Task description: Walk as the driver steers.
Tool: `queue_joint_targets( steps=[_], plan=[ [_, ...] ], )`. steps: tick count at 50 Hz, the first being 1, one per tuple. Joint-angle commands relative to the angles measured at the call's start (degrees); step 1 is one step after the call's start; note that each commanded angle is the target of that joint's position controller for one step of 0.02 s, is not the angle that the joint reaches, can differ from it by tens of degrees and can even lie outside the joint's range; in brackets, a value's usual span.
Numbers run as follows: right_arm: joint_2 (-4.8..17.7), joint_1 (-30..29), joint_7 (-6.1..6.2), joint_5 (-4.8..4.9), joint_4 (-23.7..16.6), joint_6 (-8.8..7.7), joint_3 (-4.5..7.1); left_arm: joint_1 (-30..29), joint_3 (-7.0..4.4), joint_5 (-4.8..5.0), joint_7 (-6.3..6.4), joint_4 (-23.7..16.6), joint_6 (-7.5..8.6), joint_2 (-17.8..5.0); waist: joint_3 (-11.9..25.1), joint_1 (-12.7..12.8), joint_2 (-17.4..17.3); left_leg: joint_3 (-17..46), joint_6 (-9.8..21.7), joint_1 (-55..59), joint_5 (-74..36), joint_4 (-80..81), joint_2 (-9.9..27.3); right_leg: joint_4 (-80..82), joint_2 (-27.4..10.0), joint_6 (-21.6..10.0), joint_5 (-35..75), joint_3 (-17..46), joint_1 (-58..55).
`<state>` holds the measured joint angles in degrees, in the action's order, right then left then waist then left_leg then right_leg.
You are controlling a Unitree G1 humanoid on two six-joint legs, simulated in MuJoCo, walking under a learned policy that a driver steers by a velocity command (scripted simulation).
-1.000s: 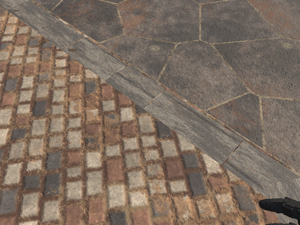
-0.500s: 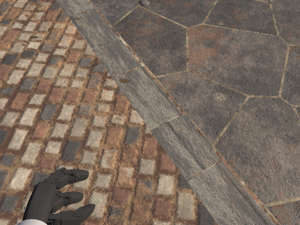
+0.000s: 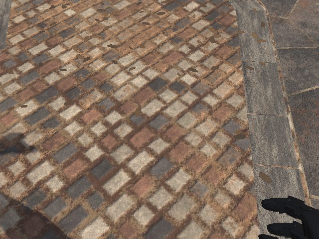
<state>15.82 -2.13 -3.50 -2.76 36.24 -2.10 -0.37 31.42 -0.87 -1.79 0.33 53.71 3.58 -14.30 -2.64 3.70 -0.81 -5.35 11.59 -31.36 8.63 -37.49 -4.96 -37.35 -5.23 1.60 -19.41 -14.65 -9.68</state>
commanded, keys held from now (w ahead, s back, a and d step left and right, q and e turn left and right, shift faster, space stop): w+shift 0.26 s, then w+q+shift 0.14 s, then q+shift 0.60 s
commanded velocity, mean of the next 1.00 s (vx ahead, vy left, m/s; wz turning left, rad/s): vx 0.62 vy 0.00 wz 0.60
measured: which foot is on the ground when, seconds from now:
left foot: down 0.00-0.40, up 0.42-0.78, down 0.80-1.00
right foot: up 0.00-0.38, down 0.40-0.78, up 0.80-1.00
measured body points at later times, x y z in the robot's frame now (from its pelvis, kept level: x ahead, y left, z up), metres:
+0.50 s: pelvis +0.47 -0.04 +0.01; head +0.52 -0.03 +0.46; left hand +0.63 +0.23 -0.08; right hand +0.51 -0.33 -0.12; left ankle +0.24 +0.04 -0.59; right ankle +0.58 -0.14 -0.70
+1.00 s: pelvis +0.74 +0.03 +0.03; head +0.79 +0.08 +0.47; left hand +0.82 +0.37 -0.05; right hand +1.01 -0.15 -0.05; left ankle +0.80 +0.11 -0.70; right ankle +0.85 -0.12 -0.62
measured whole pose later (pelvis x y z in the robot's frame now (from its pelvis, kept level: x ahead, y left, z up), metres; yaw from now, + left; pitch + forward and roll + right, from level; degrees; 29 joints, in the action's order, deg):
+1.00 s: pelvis +0.74 +0.03 +0.03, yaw +35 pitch +1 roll -2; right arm 17.9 12.4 0.1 1.1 35.2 0.7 5.1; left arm -4.2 -2.3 -0.6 0.8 37.7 2.4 -16.5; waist -7.7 -3.2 1.0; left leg 6.7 6.9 -22.2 4.0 -26.6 -9.0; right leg -64.4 1.6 2.9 -25.1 7.9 31.5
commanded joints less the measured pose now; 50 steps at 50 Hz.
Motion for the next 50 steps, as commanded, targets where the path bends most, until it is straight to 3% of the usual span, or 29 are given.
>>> queue_joint_targets(
  steps=[1,2,3,4,6,8,12,15,17,19,20,21,22,23,25,26,27,28,30,32,35,38,39,40,41,42,43,45,50],
  plan=[
    [19.06,24.83,2.75,0.04,3.43,1.18,7.02,-4.10,-1.72,2.33,-0.35,-12.32,1.65,-9.78,27.18,-10.35,-8.97,49.99,12.58,62.95,11.21,14.31,24.83,-55.75,5.28,-3.49,-7.00,13.38,51.43],
    [16.10,25.63,3.35,0.40,4.85,0.85,6.98,-12.96,-2.02,2.28,-0.11,-13.33,2.28,-11.11,19.25,-12.36,0.39,43.68,10.42,57.60,6.49,17.88,21.84,-53.86,2.52,-4.25,-1.13,17.31,56.38],
    [13.76,24.69,3.75,1.05,7.28,0.02,6.55,-12.88,-1.37,2.37,-0.13,-13.38,2.58,-9.12,8.94,-9.11,1.92,36.99,8.82,46.24,1.96,20.04,20.66,-47.33,0.14,-4.55,0.65,16.79,55.93],
    [10.91,22.77,3.82,0.89,8.14,-1.04,5.83,-14.21,-1.06,1.19,-0.31,-13.06,2.13,-7.92,4.50,-6.55,4.88,32.24,6.65,37.45,-0.41,21.17,17.73,-41.14,-1.99,-4.47,0.65,17.74,52.71],
    [6.98,20.39,4.14,0.98,8.68,-2.38,4.30,-10.79,-0.72,-0.63,-1.15,-11.23,-0.08,-6.35,1.79,-2.12,4.00,26.09,5.21,26.38,-0.99,24.47,14.48,-35.36,-3.33,-3.61,0.11,18.00,45.73],
    [6.07,21.65,3.86,2.13,10.13,-3.51,3.86,-14.62,-0.47,-1.20,-2.16,-12.73,-1.06,-5.00,-1.78,-1.51,1.43,22.84,5.41,21.84,0.01,28.98,13.13,-28.86,-4.74,-2.20,-0.11,16.99,47.48],
    [7.30,22.57,2.75,2.83,10.93,-5.11,4.23,-27.80,0.65,-0.30,-3.35,-17.85,-0.41,-3.96,-6.50,-3.60,0.36,13.40,3.08,15.34,-8.69,34.98,8.33,-6.63,-3.83,-2.20,20.51,13.04,43.15],
    [9.02,26.71,2.68,3.84,13.05,-5.87,4.34,-31.98,0.52,0.56,-3.75,-18.83,0.00,-4.62,-5.99,-5.56,1.40,13.32,1.49,19.57,-21.16,38.87,10.56,2.16,0.05,-4.39,32.26,10.59,34.69],
    [11.99,27.20,3.18,3.25,14.00,-5.32,4.85,-31.15,-0.09,-0.11,-2.99,-19.11,0.04,-6.72,-3.10,-4.18,0.20,13.27,0.32,28.89,-39.67,31.86,11.89,4.62,3.20,-5.64,26.65,10.57,32.63],
    [15.34,27.44,3.87,1.69,14.75,-4.23,5.44,-20.43,-1.85,-0.23,-1.41,-16.36,0.10,-10.66,5.69,1.31,-2.52,14.01,-1.71,33.22,-55.80,14.26,12.73,3.58,7.21,-6.49,14.38,11.16,20.42],
    [15.92,25.07,4.09,1.04,14.68,-3.65,5.55,-8.52,-2.85,-0.22,-0.34,-13.12,0.11,-12.38,10.98,8.04,-2.08,13.28,-2.52,27.13,-50.10,-1.07,10.91,4.71,5.94,-6.65,11.38,11.87,7.08],
    [10.04,25.83,4.11,0.70,13.61,-3.86,4.17,1.09,-4.21,-1.84,1.06,-11.61,0.28,-17.03,17.41,10.40,1.85,11.67,-3.38,17.28,-33.15,-21.59,6.96,3.40,-5.56,-7.31,-1.37,22.84,-5.09],
    [0.42,34.64,3.90,4.88,10.86,-3.76,2.15,-1.37,-5.31,-3.82,0.46,-11.96,0.68,-21.33,26.66,2.13,21.59,9.78,-5.88,-1.59,19.68,-45.36,-2.44,12.72,-24.73,-14.63,-1.66,54.32,-17.48],
    [8.12,26.93,4.78,3.33,10.61,-3.24,3.40,-4.98,-4.61,-2.00,-0.23,-13.26,0.51,-16.05,23.41,3.30,9.63,11.67,-5.08,-5.21,16.84,-47.79,0.66,16.08,-21.70,-12.69,10.80,55.31,-11.98],
    [8.35,17.63,4.42,2.51,9.76,-2.29,4.07,-10.56,-2.92,-1.26,-0.70,-11.46,0.88,-9.18,7.08,1.83,0.41,9.09,-5.75,-4.33,11.94,-40.61,5.31,14.87,-14.78,-9.74,43.04,29.92,4.59],
    [5.72,21.49,4.05,2.94,9.74,-1.53,3.94,-11.42,-2.59,-1.30,-0.46,-11.27,1.28,-8.55,7.51,-0.96,6.64,9.66,-6.87,-5.70,11.99,-40.31,6.02,14.11,-16.56,-10.78,48.22,26.45,5.27],
    [6.16,21.87,4.11,6.81,8.59,-0.63,4.78,-18.19,-2.61,1.69,-0.18,-12.92,2.68,-6.48,6.01,-2.56,13.38,11.31,-9.05,-3.00,13.37,-39.79,10.09,16.94,-13.22,-10.76,47.41,21.20,10.16],
    [6.68,20.78,4.02,7.52,8.02,0.65,5.15,-21.25,-2.10,2.20,-0.11,-12.85,3.39,-4.46,4.52,-3.70,12.52,10.75,-9.64,-2.81,13.23,-36.63,10.89,19.17,-11.99,-10.05,41.30,18.13,13.31],
    [3.46,16.93,3.93,6.28,5.27,2.29,4.51,-28.17,-2.56,2.68,0.36,-13.38,3.42,-5.62,-1.55,-6.32,7.56,7.66,-10.93,-1.92,12.21,-24.28,11.81,23.29,-11.23,-9.17,40.03,12.04,22.49],
    [1.53,15.91,2.76,4.35,3.48,1.98,3.80,-29.98,-3.95,2.56,1.27,-13.72,3.06,-9.49,-0.45,-6.65,6.28,3.94,-11.68,5.37,-0.91,-9.78,10.86,24.18,-8.77,-9.37,41.03,5.67,26.34],
    [4.47,18.14,0.66,3.81,3.70,2.57,5.17,-29.47,-4.95,4.60,2.02,-13.80,2.29,-11.84,5.25,-7.15,5.68,0.82,-10.13,12.10,-12.18,-1.70,7.05,17.68,-7.94,-7.99,45.17,1.83,19.65],
    [10.01,23.53,0.53,3.78,3.56,3.41,8.14,-31.14,-5.64,5.80,2.02,-14.81,0.42,-13.22,8.51,-11.40,4.66,-1.32,-5.78,19.79,-8.13,-0.06,3.26,3.94,-8.48,-5.76,51.79,1.34,16.59],
    [12.59,29.96,1.16,3.85,4.93,3.38,9.79,-32.26,-5.42,5.57,1.75,-15.35,-0.32,-12.43,10.76,-15.04,2.19,-0.82,-3.56,28.95,-9.98,2.75,1.48,-7.41,-6.98,-4.03,46.49,1.39,20.53],
    [14.25,30.10,2.35,4.44,5.51,3.18,10.42,-30.42,-4.20,3.69,1.16,-15.20,-0.87,-7.92,6.73,-13.62,-7.25,5.54,-1.64,33.42,-19.57,7.35,2.53,-21.34,-1.24,-1.14,10.08,2.84,29.24],
    [18.88,21.67,2.81,3.24,1.23,2.58,10.32,-23.93,-3.00,0.65,0.39,-16.29,-1.01,-3.71,6.71,-4.63,-20.94,28.81,7.88,37.43,-46.25,6.67,12.58,-42.76,9.55,2.65,-23.02,6.29,43.90],
    [19.29,18.76,1.58,0.66,-3.25,1.13,9.95,-18.52,-3.18,2.09,-0.09,-17.13,-0.40,-8.88,22.92,-3.99,-17.11,52.57,17.30,44.59,-22.88,17.88,22.88,-50.14,11.51,2.06,-20.31,20.63,49.21],
    [17.27,14.96,1.05,2.13,-5.37,0.37,9.67,-23.32,-3.85,3.12,-0.22,-17.51,0.28,-12.51,19.62,-4.92,-7.96,51.33,14.35,41.51,-9.27,21.42,22.17,-47.50,9.03,0.49,-14.83,23.21,50.73],
    [12.67,11.93,1.81,4.70,-5.46,0.30,8.29,-28.91,-3.88,1.47,1.00,-17.69,0.05,-11.29,11.00,-3.29,2.44,42.17,7.65,29.98,-6.05,20.14,16.67,-38.40,5.85,0.16,-7.68,23.70,48.84],
    [12.88,12.42,5.23,4.01,-6.91,2.59,8.88,-30.89,-3.59,1.04,0.58,-17.65,-1.31,-7.64,11.62,-2.51,1.21,31.53,3.71,22.37,-27.97,16.10,9.63,-21.94,7.91,2.44,-3.23,22.25,40.88]
  ],
)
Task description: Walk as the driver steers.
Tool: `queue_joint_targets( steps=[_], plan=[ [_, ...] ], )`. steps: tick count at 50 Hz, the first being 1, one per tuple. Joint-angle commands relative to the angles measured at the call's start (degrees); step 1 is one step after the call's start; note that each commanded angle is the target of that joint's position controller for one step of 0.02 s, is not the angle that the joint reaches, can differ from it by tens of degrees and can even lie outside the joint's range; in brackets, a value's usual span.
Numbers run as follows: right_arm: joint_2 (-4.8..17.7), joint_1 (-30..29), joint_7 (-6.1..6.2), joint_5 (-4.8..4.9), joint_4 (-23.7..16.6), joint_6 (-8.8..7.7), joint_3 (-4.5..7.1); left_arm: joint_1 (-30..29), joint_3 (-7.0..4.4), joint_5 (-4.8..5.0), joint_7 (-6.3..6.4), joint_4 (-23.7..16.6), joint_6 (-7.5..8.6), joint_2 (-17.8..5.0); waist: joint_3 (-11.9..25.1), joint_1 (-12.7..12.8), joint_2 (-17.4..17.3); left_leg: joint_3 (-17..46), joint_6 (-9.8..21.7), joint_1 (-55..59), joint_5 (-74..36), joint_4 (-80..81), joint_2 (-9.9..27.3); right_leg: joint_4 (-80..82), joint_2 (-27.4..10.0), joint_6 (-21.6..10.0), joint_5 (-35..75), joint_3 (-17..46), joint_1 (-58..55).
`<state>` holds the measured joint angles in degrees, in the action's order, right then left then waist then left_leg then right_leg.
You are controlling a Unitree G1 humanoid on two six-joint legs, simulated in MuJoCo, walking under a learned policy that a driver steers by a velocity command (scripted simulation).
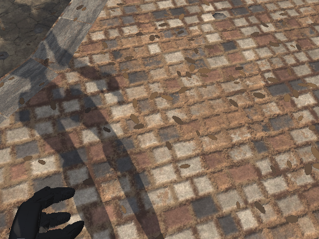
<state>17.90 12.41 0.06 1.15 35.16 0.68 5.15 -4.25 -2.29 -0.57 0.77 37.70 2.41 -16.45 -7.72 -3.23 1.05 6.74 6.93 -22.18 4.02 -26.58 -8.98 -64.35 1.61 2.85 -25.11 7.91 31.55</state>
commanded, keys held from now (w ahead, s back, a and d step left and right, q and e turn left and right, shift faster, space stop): q+shift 0.18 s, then w+q+shift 0.82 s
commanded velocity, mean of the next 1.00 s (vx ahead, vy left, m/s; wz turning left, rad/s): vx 0.61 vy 0.00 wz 0.99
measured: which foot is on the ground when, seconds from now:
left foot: down 0.00-0.28, up 0.30-0.80, down 0.82-1.00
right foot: up 0.00-0.26, down 0.28-0.84, up 0.86-1.00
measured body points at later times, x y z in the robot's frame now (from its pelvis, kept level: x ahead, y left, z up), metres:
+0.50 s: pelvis +0.15 -0.06 +0.01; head +0.15 -0.06 +0.46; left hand +0.06 +0.24 -0.09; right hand +0.45 -0.21 -0.06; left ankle +0.12 +0.09 -0.62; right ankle +0.17 -0.18 -0.73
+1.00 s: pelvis +0.35 +0.25 -0.01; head +0.37 +0.28 +0.44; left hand +0.19 +0.49 -0.12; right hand +0.64 +0.18 -0.12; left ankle +0.30 +0.25 -0.73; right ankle +0.47 +0.11 -0.64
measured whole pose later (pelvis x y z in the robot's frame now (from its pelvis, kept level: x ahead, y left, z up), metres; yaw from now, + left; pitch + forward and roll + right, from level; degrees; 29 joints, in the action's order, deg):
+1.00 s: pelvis +0.35 +0.25 -0.01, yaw +58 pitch +1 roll +1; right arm 19.0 17.9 -0.5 -0.9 41.9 -0.5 2.9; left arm 14.7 -0.4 -3.5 -1.3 38.7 3.1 -15.5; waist -2.8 2.1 1.0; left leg 1.3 8.8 -13.8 19.3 -32.2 -10.7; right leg -72.8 -9.6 2.7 -21.6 2.8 30.0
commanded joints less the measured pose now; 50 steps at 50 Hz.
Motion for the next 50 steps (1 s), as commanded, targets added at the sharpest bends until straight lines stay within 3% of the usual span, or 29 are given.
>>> queue_joint_targets(
  steps=[1,5,9,12,13,14,15,16,17,18,19,20,22,24,31,35,37,38,39,40,41,42,43,44,45,46,47,48,50],
  plan=[
    [11.17,-1.71,2.16,0.22,-6.03,0.33,3.56,4.35,-2.08,0.08,0.13,-1.65,-0.39,-4.95,17.33,4.19,-0.70,20.11,8.00,13.58,-22.78,4.77,13.46,7.14,1.68,1.88,3.77,-0.02,-0.08],
    [9.87,-2.88,3.01,0.26,-7.17,2.00,3.30,2.33,-2.42,0.73,0.45,-1.86,-1.12,-4.84,15.98,3.21,-4.75,22.37,5.12,11.38,-9.33,4.35,11.31,14.66,2.74,2.91,9.41,1.12,-0.87],
    [8.94,-3.04,2.46,-0.11,-7.79,2.53,3.09,0.57,-2.88,0.77,0.23,-2.54,-0.25,-5.28,14.44,1.63,-9.09,26.16,3.84,11.85,-5.19,2.43,10.49,22.98,3.26,2.12,9.73,2.01,-3.81],
    [8.33,-4.77,1.55,0.31,-8.95,2.64,2.47,4.11,-3.83,1.95,-0.82,-1.62,0.42,-6.32,14.52,2.51,-10.05,29.67,3.24,4.01,24.48,3.58,8.58,33.63,2.47,0.41,10.75,0.78,-16.28],
    [7.98,-5.30,1.22,0.53,-8.91,2.48,2.06,7.60,-4.36,2.36,-1.01,-0.76,0.70,-6.36,13.48,4.70,-9.12,29.22,2.42,-2.01,32.78,0.91,7.19,38.45,1.40,-0.59,13.13,0.07,-23.70],
    [5.79,-2.99,0.99,0.59,-8.28,2.17,1.21,12.41,-5.24,2.28,-0.74,-0.09,0.76,-8.11,14.99,6.21,-4.64,23.54,-0.11,-8.16,39.25,-9.03,3.98,42.16,-5.09,-3.13,6.91,4.04,-32.14],
    [1.46,-1.23,0.94,0.59,-8.71,1.69,-0.16,18.00,-5.66,0.95,-0.54,-0.14,0.77,-11.69,16.82,6.44,4.75,11.94,-2.46,-17.49,38.03,-24.73,-2.26,46.76,-17.12,-8.28,-10.23,19.57,-39.04],
    [3.69,-4.34,0.63,1.39,-12.47,0.19,-0.03,15.72,-6.40,-1.28,-1.07,-0.22,1.99,-15.16,9.55,4.39,14.71,8.87,-3.36,-29.41,27.12,-31.81,2.21,54.56,-23.90,-13.28,-23.99,37.35,-33.94],
    [8.27,-5.83,0.60,0.59,-11.56,-0.40,0.77,11.84,-5.97,-0.68,-0.57,-1.79,2.63,-12.26,6.06,4.09,12.28,5.89,-4.87,-31.07,21.40,-36.21,7.30,54.64,-23.61,-13.27,-23.81,34.17,-30.45],
    [10.22,-5.03,0.56,-0.14,-10.12,-0.39,1.49,11.33,-5.19,0.37,0.22,-2.11,2.52,-10.05,5.74,4.38,8.88,3.76,-6.10,-30.41,17.40,-39.25,8.75,54.20,-20.85,-11.44,-19.60,27.07,-29.54],
    [9.90,-3.24,0.60,-0.73,-8.95,-0.21,1.58,12.44,-4.76,1.11,0.72,-2.39,2.18,-9.41,7.01,4.39,5.92,1.68,-6.86,-29.08,15.39,-43.10,9.61,53.48,-18.35,-9.42,-16.20,21.52,-29.57],
    [9.36,-8.80,-2.91,-7.00,-9.48,0.40,0.99,16.59,-3.98,-2.19,0.66,-0.11,0.38,-10.61,4.73,6.20,-4.00,0.08,-6.61,-26.24,10.62,-45.73,7.41,55.84,-17.92,-9.81,-15.16,16.81,-21.63],
    [5.94,-5.71,-5.30,-4.79,-9.16,1.01,-0.07,17.45,-4.37,-1.81,-0.36,0.36,0.33,-12.15,4.79,4.33,2.00,-0.88,-6.77,-26.33,6.66,-48.76,8.22,56.30,-15.04,-7.70,-11.33,8.45,-20.94],
    [6.36,-4.80,-5.45,-3.62,-8.22,1.37,-0.18,18.69,-4.01,-1.39,-1.02,0.52,0.86,-11.13,5.08,4.38,4.68,-1.29,-7.38,-27.35,4.15,-50.08,9.21,56.68,-14.95,-7.09,-9.09,3.72,-21.75],
    [5.79,-15.03,-6.10,-3.62,-8.75,1.16,-0.84,30.41,-3.66,-1.70,-0.70,4.71,2.11,-10.39,0.31,9.80,6.60,-4.49,-6.22,-35.01,5.02,-38.66,12.59,58.26,-18.57,-7.61,-1.28,-7.78,-35.43],
    [3.41,-22.39,-7.20,-3.53,-10.45,0.49,-2.38,34.65,-3.10,-2.38,-0.04,7.74,1.93,-9.48,-3.69,11.53,6.19,-10.58,-2.59,-34.12,10.05,-28.97,14.30,59.17,-19.80,-7.37,8.50,-15.71,-40.51],
    [1.94,-22.98,-7.00,-3.63,-10.68,0.21,-3.28,35.09,-2.82,-2.51,0.29,9.29,1.59,-9.87,-3.58,10.00,6.01,-14.70,0.33,-28.55,14.95,-23.24,12.29,55.17,-19.28,-6.63,29.76,-21.13,-41.81],
    [1.57,-19.80,-6.45,-3.46,-9.61,0.15,-3.43,33.17,-2.65,-2.35,0.43,9.26,1.46,-10.48,-0.90,7.03,6.25,-17.78,2.16,-19.39,17.07,-20.01,9.02,50.14,-18.38,-5.79,51.01,-24.62,-39.58],
    [2.48,-14.51,-5.61,-3.15,-7.83,0.02,-2.88,33.25,-2.81,-2.13,0.52,9.56,1.19,-12.18,4.01,3.72,7.01,-20.81,3.52,-9.57,19.71,-20.18,4.18,41.62,-18.90,-6.00,74.14,-25.41,-38.62],
    [4.31,-4.47,-4.96,-2.88,-5.07,-0.36,-1.81,32.70,-3.24,-1.53,0.50,9.26,0.79,-14.71,10.11,-1.57,7.85,-20.41,5.01,3.71,20.45,-19.06,0.85,28.65,-20.16,-6.37,85.11,-25.07,-35.13],
    [7.45,9.98,-3.98,-2.99,-0.45,-0.86,0.14,29.47,-3.26,-0.80,0.01,7.67,0.81,-15.83,17.48,-9.06,6.00,-15.58,7.28,25.21,16.17,-13.38,-0.22,11.00,-19.69,-5.20,79.05,-24.88,-23.11],
    [14.96,10.62,-2.71,-2.85,1.40,-0.32,2.65,31.12,-1.84,-1.09,-1.41,4.13,1.20,-9.68,21.86,-5.57,-7.36,6.24,9.94,44.37,30.82,-5.88,11.40,-8.56,-12.64,-2.40,27.84,-23.65,0.70],
    [20.06,11.28,-1.85,-2.13,-0.48,0.31,3.92,24.17,-1.46,-1.52,-2.18,-1.59,2.52,-8.36,27.28,-5.05,-11.40,37.08,15.15,49.83,37.48,5.05,23.00,-24.34,-3.60,0.01,-1.50,-14.90,14.41],
    [18.97,14.48,-1.25,-2.60,1.25,0.32,3.64,14.56,-1.78,-1.49,-2.13,-4.44,3.26,-10.90,22.56,-7.31,-2.91,35.55,13.25,48.23,26.62,7.84,21.75,-24.33,-5.80,-1.11,5.18,-6.29,20.77],
    [17.63,14.00,-0.53,-2.65,3.35,-0.22,3.39,14.99,-0.91,-0.88,-1.85,-4.87,3.80,-8.77,15.54,-4.75,-2.99,30.43,12.96,41.17,16.59,8.25,21.62,-21.03,-7.76,-1.56,6.72,-6.32,20.90],
    [15.04,11.46,-0.03,-2.77,3.51,-0.99,2.65,17.02,-0.51,-1.44,-1.66,-3.64,3.73,-8.22,10.37,-1.26,0.41,24.14,11.43,31.65,11.28,8.34,18.97,-15.21,-9.96,-1.65,6.95,-6.09,17.01],
    [12.95,7.58,0.30,-2.52,3.35,-1.49,1.76,19.24,-0.47,-2.57,-1.65,-2.71,2.83,-7.93,7.59,2.25,1.34,18.67,10.37,24.23,8.61,8.88,15.30,-12.20,-10.87,-1.31,5.28,-5.72,12.85],
    [11.39,5.61,0.40,-2.24,2.65,-2.08,0.96,22.63,-0.32,-3.19,-1.85,-2.28,1.63,-7.82,7.29,4.68,-2.21,17.39,11.70,18.89,5.86,9.71,14.50,-10.12,-11.31,-0.52,3.92,-5.55,9.45],
    [9.12,5.81,-0.05,-1.32,3.26,-3.46,-0.01,20.44,-0.25,-3.75,-2.06,-2.94,-0.30,-7.42,4.54,5.66,-2.77,15.11,12.54,11.11,5.85,12.70,12.06,-4.20,-11.47,1.03,-0.15,-6.60,7.63]
  ],
)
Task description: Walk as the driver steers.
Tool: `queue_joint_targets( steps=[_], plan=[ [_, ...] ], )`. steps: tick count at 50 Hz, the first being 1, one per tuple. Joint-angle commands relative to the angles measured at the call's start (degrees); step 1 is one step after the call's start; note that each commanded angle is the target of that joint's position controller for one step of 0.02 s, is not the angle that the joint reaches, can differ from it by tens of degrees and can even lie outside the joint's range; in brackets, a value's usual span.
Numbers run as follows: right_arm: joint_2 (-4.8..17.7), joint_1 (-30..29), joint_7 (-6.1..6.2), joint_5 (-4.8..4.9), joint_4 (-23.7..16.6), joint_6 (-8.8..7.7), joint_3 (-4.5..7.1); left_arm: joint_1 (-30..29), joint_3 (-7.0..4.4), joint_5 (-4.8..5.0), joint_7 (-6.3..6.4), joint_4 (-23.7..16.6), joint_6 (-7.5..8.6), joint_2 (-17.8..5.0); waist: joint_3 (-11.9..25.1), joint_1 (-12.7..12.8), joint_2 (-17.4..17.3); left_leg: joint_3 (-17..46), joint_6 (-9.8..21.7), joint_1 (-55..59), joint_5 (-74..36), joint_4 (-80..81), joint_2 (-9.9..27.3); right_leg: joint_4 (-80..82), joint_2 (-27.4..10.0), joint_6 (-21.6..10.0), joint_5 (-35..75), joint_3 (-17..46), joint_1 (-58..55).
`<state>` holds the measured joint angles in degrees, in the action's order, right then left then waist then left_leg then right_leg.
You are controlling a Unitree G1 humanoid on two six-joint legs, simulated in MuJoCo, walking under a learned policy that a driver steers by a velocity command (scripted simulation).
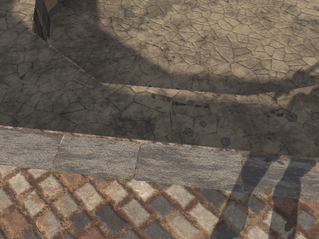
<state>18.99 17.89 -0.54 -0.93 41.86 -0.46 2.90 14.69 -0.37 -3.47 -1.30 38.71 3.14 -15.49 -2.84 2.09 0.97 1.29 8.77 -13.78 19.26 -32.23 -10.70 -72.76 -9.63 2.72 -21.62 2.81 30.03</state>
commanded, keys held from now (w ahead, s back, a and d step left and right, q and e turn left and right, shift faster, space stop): w+q+shift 0.66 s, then q+shift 0.02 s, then w+q+shift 0.02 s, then w+shift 0.30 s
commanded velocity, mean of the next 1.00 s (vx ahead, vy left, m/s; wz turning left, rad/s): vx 0.98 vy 0.00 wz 0.87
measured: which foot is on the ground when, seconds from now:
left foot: down 0.00-0.22, up 0.24-0.64, down 0.66-0.92, up 0.94-1.00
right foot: up 0.00-0.22, down 0.24-0.64, up 0.66-0.86, down 0.88-1.00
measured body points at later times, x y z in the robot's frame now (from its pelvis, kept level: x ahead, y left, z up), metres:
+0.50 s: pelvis +0.47 +0.02 +0.00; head +0.49 +0.02 +0.45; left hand +0.32 +0.28 -0.11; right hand +0.80 -0.10 -0.05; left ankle +0.50 +0.14 -0.62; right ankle +0.44 -0.12 -0.72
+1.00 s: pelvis +0.78 +0.23 -0.03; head +0.77 +0.23 +0.42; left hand +0.65 +0.48 -0.12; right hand +1.11 +0.25 -0.08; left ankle +0.70 +0.25 -0.62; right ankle +0.86 +0.10 -0.72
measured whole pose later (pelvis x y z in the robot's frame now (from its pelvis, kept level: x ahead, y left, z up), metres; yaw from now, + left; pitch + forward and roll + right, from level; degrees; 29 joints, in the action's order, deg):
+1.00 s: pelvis +0.78 +0.23 -0.03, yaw +52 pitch +0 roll -2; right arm 17.6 4.9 0.8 -1.3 36.9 -0.3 1.1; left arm 16.3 0.0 -0.8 1.2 34.8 3.2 -13.1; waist 1.2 4.5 -0.9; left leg 6.0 4.2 -34.8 22.9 -82.7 -13.0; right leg -46.6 -1.2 2.0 -30.1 -1.5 16.3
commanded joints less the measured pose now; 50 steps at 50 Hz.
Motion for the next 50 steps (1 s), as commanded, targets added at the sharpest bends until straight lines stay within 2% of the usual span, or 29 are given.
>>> queue_joint_targets(
  steps=[1,3,8,10,11,12,13,14,16,19,22,27,29,30,32,33,34,35,36,38,39,41,42,44,45,46,47,48,50],
  plan=[
    [8.05,-0.02,0.35,0.54,-3.36,-2.90,2.20,-2.59,-1.88,-0.71,-0.08,-5.35,-1.37,-7.87,-2.58,-0.07,-2.60,19.66,10.53,-1.32,-8.62,20.69,12.13,8.81,0.22,1.65,-1.29,-2.99,8.57],
    [8.48,0.47,0.18,0.00,-2.67,-3.67,2.35,-10.58,-1.15,0.15,-0.41,-8.51,-1.12,-6.67,-5.96,-1.20,-3.17,19.08,9.75,-5.75,-14.88,22.86,10.22,18.73,2.22,2.13,8.37,-4.61,7.08],
    [11.10,3.21,0.41,1.70,0.00,-3.93,3.46,-12.00,-1.01,1.81,-0.62,-8.18,-0.23,-7.59,-0.41,-3.14,-3.40,19.85,5.10,1.43,-41.44,19.04,12.02,36.28,8.33,-1.66,25.08,-4.47,-10.21],
    [13.92,2.06,0.91,1.39,-0.02,-3.68,3.85,-0.87,-2.97,2.01,0.82,-5.27,-0.41,-12.01,7.75,2.51,-3.24,20.55,1.92,6.47,-56.54,2.52,12.22,36.51,11.30,-2.78,17.37,-3.25,-23.26],
    [14.95,-1.00,0.75,1.08,-0.54,-3.66,4.03,10.24,-4.09,2.10,2.07,-3.27,-0.49,-13.69,12.53,9.70,-3.01,19.25,0.57,1.84,-55.53,-11.80,10.77,37.27,10.24,-2.88,14.61,-3.67,-35.79],
    [8.99,-2.41,0.57,0.54,-1.72,-4.60,2.57,21.33,-5.69,1.16,3.57,-1.23,-0.41,-17.42,18.60,13.83,2.16,15.46,-0.85,-7.15,-38.44,-32.71,6.81,38.12,1.10,-3.71,-1.54,5.37,-49.16],
    [-0.50,4.42,1.02,2.49,-4.90,-4.49,0.22,18.42,-5.77,-0.99,3.52,-2.07,-0.08,-20.39,25.11,5.30,19.74,11.43,-1.88,-21.23,11.85,-50.33,0.85,48.13,-16.97,-6.58,-11.00,33.38,-57.09],
    [3.93,2.54,1.53,1.50,-6.00,-4.22,0.15,9.87,-5.96,0.35,3.25,-3.88,-0.66,-17.91,23.38,3.40,18.42,7.96,-1.67,-26.33,4.30,-53.93,3.60,56.55,-17.03,-8.70,-15.37,45.40,-50.00],
    [7.04,-3.46,0.94,-0.81,-4.78,-2.54,0.86,3.53,-3.79,0.42,3.15,-4.21,-1.05,-8.99,9.45,2.84,4.00,4.97,-1.84,-27.69,-3.14,-52.94,10.00,54.06,-12.56,-10.00,-10.22,26.46,-35.12],
    [0.54,-6.06,-0.60,-0.94,-7.31,0.29,-0.35,7.48,-2.66,0.82,3.03,0.33,0.52,-6.41,2.00,-0.48,1.18,4.44,-1.72,-27.01,-2.95,-52.30,12.79,54.41,-8.71,-7.19,9.62,9.01,-23.75],
    [-0.31,-9.42,-1.01,-0.71,-10.90,2.49,-0.64,8.12,-2.43,1.81,1.42,2.38,2.83,-6.85,-0.64,-3.15,3.99,2.80,-1.60,-31.43,-6.23,-49.22,12.88,53.99,-8.71,-5.76,28.16,-2.59,-21.09],
    [-1.38,-16.58,-3.08,-0.10,-12.80,2.34,-1.83,6.60,-1.83,2.08,2.13,3.21,2.61,-8.81,-3.93,-4.56,2.14,-8.09,0.49,-19.06,-20.01,-22.00,9.45,53.76,-2.39,-2.95,42.20,-19.15,-15.19],
    [0.07,-15.20,-3.32,0.76,-11.43,1.96,-1.25,8.69,-3.13,2.42,2.38,3.74,2.01,-12.97,-1.42,-5.70,2.53,-12.58,1.74,-11.90,-14.37,-17.21,5.76,48.83,-3.90,-3.23,63.32,-19.98,-19.85],
    [2.06,-8.41,-2.64,2.46,-9.04,2.49,-0.18,7.91,-3.66,2.55,2.88,3.20,1.14,-13.55,5.49,-8.10,4.05,-12.85,2.05,-3.29,-9.74,-18.53,2.29,40.58,-4.02,-3.64,79.57,-20.11,-22.73],
    [5.97,8.74,-1.53,1.19,-5.68,2.00,2.23,2.00,-4.67,3.69,2.26,0.42,-0.99,-16.76,8.64,-18.40,6.78,-5.71,7.33,12.75,-5.86,-10.74,4.31,16.60,-8.03,-3.32,77.60,-16.26,-17.38],
    [7.90,11.81,-0.05,2.25,-2.93,2.14,3.57,-2.82,-4.36,3.84,0.85,0.64,-1.99,-13.50,7.98,-20.61,-2.25,0.88,11.85,21.11,-9.24,-7.95,7.51,-10.44,2.60,-1.80,33.68,-15.55,-4.47],
    [8.98,2.56,0.64,3.04,-3.22,2.62,2.64,-1.59,-1.65,2.11,0.43,-2.54,-2.38,-2.89,2.66,-10.41,-12.70,10.34,9.93,16.36,-31.95,-12.71,9.88,-24.23,9.22,-1.49,-8.21,-11.58,9.55],
    [13.40,0.26,0.96,2.68,-6.78,2.79,4.03,0.32,-1.40,1.30,0.94,-10.27,-1.10,-4.41,15.35,-6.09,-14.74,33.71,20.29,22.40,-28.37,-1.05,19.36,-24.73,11.80,1.56,-5.11,-3.10,18.18],
    [11.56,-0.46,1.45,1.87,-7.19,2.87,3.71,-1.05,-1.23,0.43,1.12,-10.22,0.02,-7.31,13.59,-6.07,-7.50,40.17,18.89,19.06,-11.01,8.54,22.34,-19.25,8.87,1.66,-1.36,0.14,19.72],
    [2.14,-10.80,2.51,1.49,-8.17,1.33,0.73,1.83,-2.03,0.06,3.44,-6.11,-1.17,-8.19,3.18,1.06,2.67,28.38,14.70,-4.85,-13.87,3.69,15.68,-5.81,6.19,2.97,0.74,-0.92,9.10],
    [1.30,-14.12,2.38,0.78,-8.79,-0.11,-0.09,4.20,-1.69,-0.36,3.96,-5.95,-2.18,-7.24,3.55,3.67,2.86,20.70,12.45,-16.21,-22.01,2.23,12.51,4.78,6.67,3.33,-5.35,-3.01,-2.29],
    [2.81,-12.91,1.88,-0.86,-6.91,-2.19,-0.31,6.29,-1.03,1.15,4.53,-5.26,-3.78,-5.40,6.49,3.35,-1.70,15.34,10.97,-22.75,-38.66,0.14,9.70,16.78,9.94,3.22,-8.09,-8.75,-17.61],
    [4.69,-11.49,2.31,-0.05,-6.50,-2.54,0.35,6.87,-0.32,1.11,4.15,-6.53,-4.24,-2.56,9.74,3.14,-4.00,17.57,9.86,-22.48,-44.14,2.03,9.27,16.78,12.71,1.96,1.28,-11.41,-24.66],
    [3.59,-20.51,2.69,2.34,-8.83,-3.02,-0.14,17.97,-0.23,1.57,4.42,-1.60,-2.81,-1.07,14.43,10.68,1.48,13.23,5.48,-25.97,-49.63,-7.20,6.98,21.13,15.25,1.50,24.06,-15.09,-39.53],
    [5.78,-24.65,2.56,2.48,-11.31,-2.96,0.30,24.28,-2.00,1.47,4.26,0.11,-2.03,-5.61,16.37,15.37,8.75,8.15,2.28,-23.59,-52.73,-20.95,3.77,28.31,13.82,0.32,27.43,-12.47,-41.62],
    [7.70,-29.06,1.71,1.15,-13.56,-2.17,0.97,23.41,-4.55,2.14,3.37,-0.16,-1.07,-11.31,16.97,18.26,12.89,3.40,-2.86,-23.48,-38.41,-43.22,-1.07,36.38,4.19,-5.80,41.94,1.69,-38.71],
    [3.34,-24.95,1.36,0.96,-15.10,-1.46,-0.15,9.16,-3.95,1.87,2.33,-3.72,-0.35,-11.54,10.85,8.56,17.95,5.23,-5.45,-34.97,-3.69,-52.06,-2.46,39.15,-8.63,-13.46,45.73,22.26,-37.58],
    [2.42,-21.58,1.07,-0.11,-13.17,-1.49,-0.70,1.86,-2.13,3.09,1.96,-7.29,0.69,-5.25,6.20,3.81,5.56,12.32,-5.75,-45.81,7.48,-58.47,0.19,35.75,-11.57,-14.70,50.79,23.52,-39.86],
    [1.58,-21.36,1.08,-1.99,-14.42,-1.00,-1.98,3.89,-2.18,3.48,2.56,-7.52,2.09,-5.89,4.62,1.30,-1.58,14.55,-6.84,-49.01,5.72,-60.71,4.24,36.87,-13.59,-14.84,49.52,22.31,-35.44]
  ],
)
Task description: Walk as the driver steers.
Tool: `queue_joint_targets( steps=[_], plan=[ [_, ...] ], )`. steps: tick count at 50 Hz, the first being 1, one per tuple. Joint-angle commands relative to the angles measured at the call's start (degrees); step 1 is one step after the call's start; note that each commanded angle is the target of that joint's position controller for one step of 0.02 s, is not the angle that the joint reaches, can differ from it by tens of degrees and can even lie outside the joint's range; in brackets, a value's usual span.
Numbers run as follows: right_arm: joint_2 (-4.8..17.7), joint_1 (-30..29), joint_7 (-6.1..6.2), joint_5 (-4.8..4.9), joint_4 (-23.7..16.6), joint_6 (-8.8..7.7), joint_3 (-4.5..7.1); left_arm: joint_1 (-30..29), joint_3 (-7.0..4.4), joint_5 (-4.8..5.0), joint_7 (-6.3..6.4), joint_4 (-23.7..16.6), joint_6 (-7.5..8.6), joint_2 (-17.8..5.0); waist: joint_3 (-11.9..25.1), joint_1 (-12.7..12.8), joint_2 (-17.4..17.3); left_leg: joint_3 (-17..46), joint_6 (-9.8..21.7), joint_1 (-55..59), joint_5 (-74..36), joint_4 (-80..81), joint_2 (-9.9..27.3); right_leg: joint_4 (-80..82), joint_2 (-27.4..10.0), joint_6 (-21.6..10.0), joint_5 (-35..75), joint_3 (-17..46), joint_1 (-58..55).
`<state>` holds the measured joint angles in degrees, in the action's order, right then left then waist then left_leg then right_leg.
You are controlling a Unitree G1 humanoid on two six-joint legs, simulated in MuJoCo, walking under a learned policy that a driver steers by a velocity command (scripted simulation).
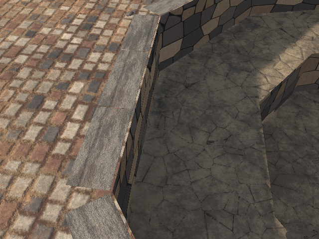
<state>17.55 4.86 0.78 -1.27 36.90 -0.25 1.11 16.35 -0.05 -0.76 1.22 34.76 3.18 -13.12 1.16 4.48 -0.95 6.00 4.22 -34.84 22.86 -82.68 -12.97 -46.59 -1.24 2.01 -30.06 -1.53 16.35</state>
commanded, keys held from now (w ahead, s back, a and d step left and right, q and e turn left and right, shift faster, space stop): shift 0.20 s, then q+shift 0.58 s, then w+q+shift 0.22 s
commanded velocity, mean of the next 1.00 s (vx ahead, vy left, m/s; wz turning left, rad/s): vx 0.31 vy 0.00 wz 0.64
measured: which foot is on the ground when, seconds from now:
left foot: up 0.00-0.18, down 0.20-0.36, up 0.38-0.68, down 0.70-0.94, up 0.96-1.00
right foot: down 0.00-0.20, up 0.22-0.34, down 0.36-0.70, up 0.72-0.92, down 0.94-1.00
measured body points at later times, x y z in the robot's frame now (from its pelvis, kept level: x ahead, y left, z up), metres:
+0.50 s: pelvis +0.21 +0.09 -0.01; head +0.21 +0.09 +0.44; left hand +0.22 +0.37 -0.12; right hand +0.45 -0.11 -0.09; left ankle +0.24 +0.20 -0.60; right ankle +0.07 -0.04 -0.70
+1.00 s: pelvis +0.35 +0.33 +0.02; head +0.36 +0.32 +0.47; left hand +0.29 +0.62 -0.05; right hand +0.68 +0.25 -0.04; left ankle +0.38 +0.37 -0.67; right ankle +0.40 +0.24 -0.70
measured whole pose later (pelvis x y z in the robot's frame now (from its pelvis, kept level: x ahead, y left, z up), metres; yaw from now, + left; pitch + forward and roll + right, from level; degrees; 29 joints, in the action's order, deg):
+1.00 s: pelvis +0.35 +0.33 +0.02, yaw +38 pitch +0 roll -2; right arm 15.9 7.2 0.7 0.6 31.4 3.2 3.8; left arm 17.3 -1.0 -2.1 0.1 33.7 4.2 -17.1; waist 1.3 1.6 -2.9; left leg 7.0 4.4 -27.8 20.2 -50.0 -14.8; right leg -36.1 4.1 -2.5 -18.7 -1.2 15.1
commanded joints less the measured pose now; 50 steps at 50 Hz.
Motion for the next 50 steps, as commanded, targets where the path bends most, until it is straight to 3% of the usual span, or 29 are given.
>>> queue_joint_targets(
  steps=[1,4,8,10,11,12,13,16,18,19,20,21,22,24,26,29,31,33,34,35,36,37,38,41,44,47,48,49,50],
  plan=[
    [3.27,-10.07,-0.33,-1.89,-11.36,-0.45,-0.24,-0.23,-3.13,0.61,-0.03,-3.40,3.10,-10.31,-2.45,-2.95,2.06,10.47,-2.94,-27.27,-2.30,-5.54,8.93,13.70,-20.89,-13.67,48.02,26.74,-15.10],
    [2.59,-12.88,-2.17,-3.01,-10.64,0.51,-0.24,-1.13,-3.15,0.41,-0.33,-0.79,3.43,-10.95,-7.83,-4.85,-1.58,0.65,-2.98,-14.19,-19.59,24.85,12.55,19.82,-12.37,-8.76,35.01,16.10,-0.92],
    [0.54,-5.17,-4.78,-2.91,-6.18,1.99,0.03,-0.94,-4.70,1.07,-1.66,1.89,0.05,-14.32,-3.56,-6.52,4.97,-10.81,2.13,17.06,-17.29,41.35,10.51,20.26,-6.58,-6.24,40.03,5.86,3.29],
    [4.68,-1.29,-2.99,-3.24,-4.41,1.75,1.49,3.14,-5.17,0.43,-2.97,1.74,-1.86,-15.23,4.82,-7.75,-2.39,-9.06,4.52,31.24,-37.38,46.13,10.73,1.15,0.41,-4.43,34.49,-1.50,0.23],
    [8.29,-1.05,-2.31,-2.26,-5.65,1.53,2.15,6.91,-4.86,0.88,-3.41,0.18,-2.45,-12.46,15.09,-6.94,-7.54,-1.47,10.55,42.57,-55.42,43.48,18.76,-15.98,4.89,-0.93,12.86,-6.17,5.32],
    [7.60,0.89,-2.44,1.60,-4.79,0.93,2.00,6.37,-3.14,1.05,-3.66,-1.55,-3.08,-9.00,21.52,-7.26,-12.10,7.02,15.56,44.52,-61.32,44.93,23.94,-23.43,6.56,0.94,-6.94,-4.01,9.84],
    [6.63,0.62,-2.12,2.39,-4.68,1.24,2.03,5.66,-2.59,0.91,-4.09,-1.86,-3.50,-8.72,20.66,-6.52,-9.72,8.01,14.82,38.24,-56.51,48.17,22.79,-22.93,4.66,1.73,-6.37,-0.24,8.38],
    [4.04,-9.68,0.44,0.16,-4.95,2.20,1.55,11.23,-1.28,-0.79,-3.33,-0.51,-4.81,-6.36,13.14,0.33,-2.21,8.69,13.87,17.08,-52.44,49.56,19.51,-13.06,3.25,4.74,-10.32,-4.44,-4.57],
    [3.52,-20.25,1.22,0.02,-7.19,2.74,1.93,20.56,-1.09,-2.02,-1.51,1.85,-5.50,-5.22,7.12,8.91,7.52,4.93,7.68,-3.14,-35.61,37.67,10.17,6.38,1.28,4.36,20.84,-3.21,-20.99],
    [2.82,-22.57,0.76,0.10,-9.01,2.69,2.37,24.23,-2.94,-2.57,-0.09,2.25,-6.89,-10.84,2.37,10.48,15.06,2.47,3.60,-16.46,-9.15,26.01,5.04,15.99,-9.67,1.09,49.12,10.63,-26.96],
    [2.11,-17.49,0.45,-1.36,-9.95,1.58,2.12,23.12,-4.45,-1.97,1.34,1.72,-7.61,-15.35,-2.08,4.36,16.68,0.55,1.36,-21.66,6.18,16.63,4.49,12.18,-20.21,-0.24,91.27,18.36,-27.20],
    [3.26,-9.62,0.36,-0.72,-8.46,0.33,2.45,18.23,-5.38,-1.09,2.10,-0.56,-8.26,-17.32,-0.63,-0.51,14.27,-0.64,-0.59,-24.43,7.53,8.73,7.07,12.32,-26.23,-5.86,97.84,16.91,-29.30],
    [1.89,-9.45,-0.11,5.89,-8.55,-0.19,0.97,9.25,-3.82,1.68,4.00,-4.67,-5.20,-13.04,-8.45,1.41,23.44,4.29,-2.42,-34.33,14.02,-3.56,9.79,11.97,-26.31,-6.31,93.42,15.69,-25.12],
    [2.25,-6.11,-1.51,3.99,-6.42,0.33,1.68,6.88,-3.05,3.16,4.47,-4.97,-2.77,-10.84,-7.65,-0.22,11.50,1.27,-3.87,-39.42,10.48,-13.13,12.49,11.75,-23.46,-5.89,77.34,8.03,-25.88],
    [1.15,-4.35,-2.10,3.15,-6.56,2.41,1.47,1.95,-2.90,2.61,4.09,-4.69,-2.52,-10.95,-10.67,-2.24,4.28,-1.32,-5.54,-36.21,6.35,-12.18,15.00,16.41,-20.67,-7.50,61.67,2.11,-19.95],
    [-1.07,-6.38,-3.37,3.21,-9.72,3.91,0.07,-4.50,-3.49,2.52,3.61,-4.04,-3.59,-12.71,-9.71,-3.49,2.52,-4.16,-6.38,-27.98,-2.80,5.39,20.33,16.85,-18.33,-6.15,48.54,-4.63,-13.98],
    [1.76,-2.82,-3.99,3.57,-8.46,4.06,0.52,-10.65,-4.84,2.18,2.57,-4.92,-3.80,-16.69,-1.75,-4.54,2.40,-9.42,-3.76,-6.70,-10.76,22.42,18.50,15.92,-15.34,-4.69,59.37,-10.85,-10.91],
    [8.91,5.80,-3.71,3.66,-6.58,4.70,3.81,-10.36,-5.99,4.69,-0.92,-4.31,-2.82,-21.13,7.73,-8.48,4.55,-14.80,-0.07,22.23,-18.99,31.27,12.14,4.36,-13.90,-3.70,69.50,-11.11,-7.61],
    [12.47,11.79,-2.94,4.38,-4.56,5.01,5.63,-7.83,-5.60,5.64,-2.73,-3.38,-2.00,-19.74,9.60,-10.34,0.77,-14.81,3.12,33.39,-20.52,37.92,8.25,-4.74,-10.86,-2.74,56.51,-10.99,-4.81],
    [14.42,12.32,-1.39,5.90,-4.18,5.40,6.80,-1.10,-4.15,3.90,-3.83,-2.85,-0.91,-14.15,6.86,-8.36,-10.00,-8.52,7.34,39.04,-40.85,47.16,7.46,-20.13,-0.82,-0.17,12.24,-10.85,0.94],
    [12.48,8.77,-0.85,4.93,-7.38,5.95,5.27,2.49,-3.05,0.85,-5.28,-4.36,-0.64,-9.74,8.94,-4.21,-15.46,5.93,15.45,40.68,-62.38,44.84,11.33,-43.75,9.35,2.73,-7.90,-4.30,10.22],
    [12.34,6.67,-0.71,2.18,-8.40,5.47,4.77,5.65,-2.21,0.25,-5.21,-5.33,-0.13,-8.81,22.41,-1.60,-11.10,21.56,24.68,41.48,-26.36,56.93,19.85,-48.73,10.09,3.71,-2.40,3.85,15.30],
    [9.47,3.58,-0.44,2.80,-9.51,4.88,4.65,2.96,-2.09,1.77,-4.75,-5.64,0.05,-9.38,19.54,-1.68,-8.39,27.24,23.16,34.10,3.24,62.54,19.16,-44.75,9.28,3.67,0.87,5.05,13.18],
    [4.25,5.29,0.97,4.24,-7.05,2.24,3.09,-0.51,-2.04,2.20,-3.64,-6.75,-0.94,-8.89,9.38,-2.01,-0.93,33.22,16.77,20.93,29.72,67.48,18.42,-29.77,9.55,2.70,-9.88,5.28,9.20],
    [5.06,-1.03,2.48,1.21,-9.17,1.38,3.09,-1.04,-2.77,1.88,-3.11,-5.63,-0.30,-9.33,4.50,-1.19,-2.71,27.06,12.28,4.36,18.65,68.08,16.15,-8.34,8.44,-0.07,-12.75,2.54,-4.18],
    [5.95,-13.55,1.85,2.30,-14.69,3.12,5.22,13.92,-3.91,-1.79,-1.09,1.77,1.50,-12.15,-2.14,6.92,-2.29,14.65,-3.96,-18.60,5.48,60.63,4.82,28.23,2.50,-5.95,14.56,4.18,-32.34],
    [2.07,-9.15,0.93,4.01,-12.98,2.69,4.40,12.78,-5.02,0.40,-0.87,2.51,1.37,-12.79,0.82,4.51,12.55,10.36,-2.09,-21.37,5.68,34.77,1.63,23.88,-6.83,-4.83,19.88,15.51,-36.47],
    [1.13,-10.98,-0.76,4.00,-15.72,1.31,3.22,9.51,-4.56,-1.51,0.00,-1.75,2.18,-14.16,1.72,2.29,15.96,11.77,0.08,-27.66,3.75,18.87,3.15,31.64,-20.31,-10.06,-10.95,42.03,-31.33],
    [7.39,-10.96,-2.57,-2.27,-14.84,0.93,5.08,2.08,-4.48,-4.12,0.71,-3.34,0.52,-14.85,-4.72,-2.13,12.00,10.30,-1.65,-26.14,-2.30,15.01,5.56,35.61,-23.45,-12.51,-18.20,39.46,-16.92]
  ],
)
